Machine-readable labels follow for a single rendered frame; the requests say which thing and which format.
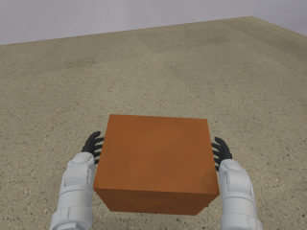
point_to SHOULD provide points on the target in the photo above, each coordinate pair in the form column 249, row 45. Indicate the robot left hand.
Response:
column 90, row 145

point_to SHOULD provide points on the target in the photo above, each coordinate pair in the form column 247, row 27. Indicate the robot right forearm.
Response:
column 238, row 198

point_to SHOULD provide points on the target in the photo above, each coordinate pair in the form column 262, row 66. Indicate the robot right hand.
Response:
column 223, row 152

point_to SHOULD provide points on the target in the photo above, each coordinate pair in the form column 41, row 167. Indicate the robot left forearm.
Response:
column 75, row 195

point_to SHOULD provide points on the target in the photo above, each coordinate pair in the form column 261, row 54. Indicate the carton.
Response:
column 156, row 165

